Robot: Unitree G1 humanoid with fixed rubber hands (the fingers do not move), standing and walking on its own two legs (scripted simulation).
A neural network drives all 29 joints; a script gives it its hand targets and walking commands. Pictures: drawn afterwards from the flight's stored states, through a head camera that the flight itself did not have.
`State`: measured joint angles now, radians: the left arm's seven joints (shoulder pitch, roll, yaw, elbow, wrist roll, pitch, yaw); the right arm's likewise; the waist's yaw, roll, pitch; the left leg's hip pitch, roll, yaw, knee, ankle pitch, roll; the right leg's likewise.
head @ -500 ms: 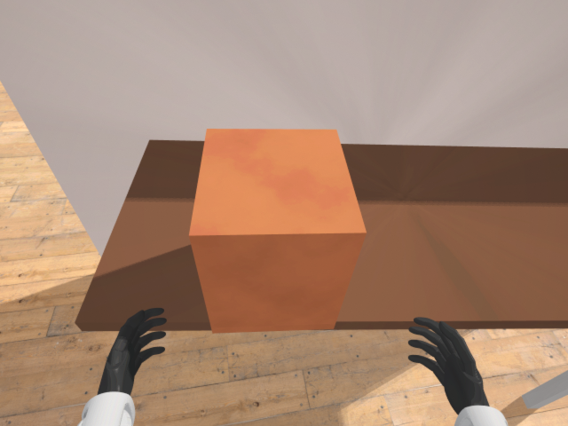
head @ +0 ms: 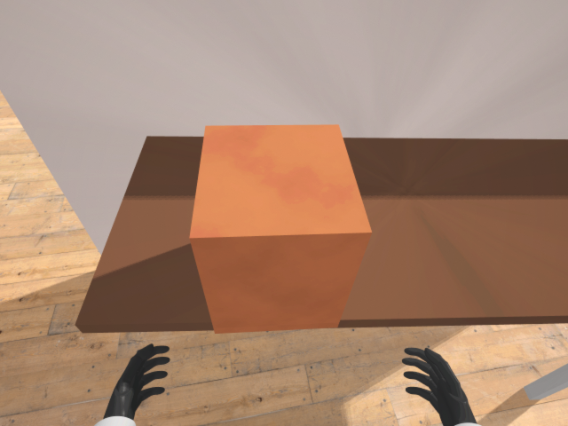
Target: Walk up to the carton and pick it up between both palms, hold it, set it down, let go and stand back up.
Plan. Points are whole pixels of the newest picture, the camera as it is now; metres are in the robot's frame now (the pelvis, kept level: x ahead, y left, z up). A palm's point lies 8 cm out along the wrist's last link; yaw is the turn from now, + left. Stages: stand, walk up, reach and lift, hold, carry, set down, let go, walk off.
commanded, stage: set down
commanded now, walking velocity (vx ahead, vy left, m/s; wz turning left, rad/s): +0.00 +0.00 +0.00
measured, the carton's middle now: (275, 232) +0.39 +0.04 +0.05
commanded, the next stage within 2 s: let go in 0.24 s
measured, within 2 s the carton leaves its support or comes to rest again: neither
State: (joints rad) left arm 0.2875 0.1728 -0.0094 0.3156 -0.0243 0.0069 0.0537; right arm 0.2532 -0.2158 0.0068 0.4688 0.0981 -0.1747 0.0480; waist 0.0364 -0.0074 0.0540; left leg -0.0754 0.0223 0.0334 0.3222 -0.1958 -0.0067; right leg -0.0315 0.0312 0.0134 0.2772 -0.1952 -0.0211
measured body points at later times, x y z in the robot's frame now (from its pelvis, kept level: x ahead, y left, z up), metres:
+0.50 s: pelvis -0.01 +0.00 +0.00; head +0.00 +0.00 +0.45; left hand +0.17 +0.23 -0.08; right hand +0.17 -0.23 -0.08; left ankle -0.01 +0.12 -0.75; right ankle -0.03 -0.11 -0.75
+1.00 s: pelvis -0.01 +0.00 -0.01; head +0.01 +0.00 +0.44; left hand +0.11 +0.26 -0.12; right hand +0.10 -0.25 -0.13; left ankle -0.01 +0.12 -0.75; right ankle -0.03 -0.11 -0.75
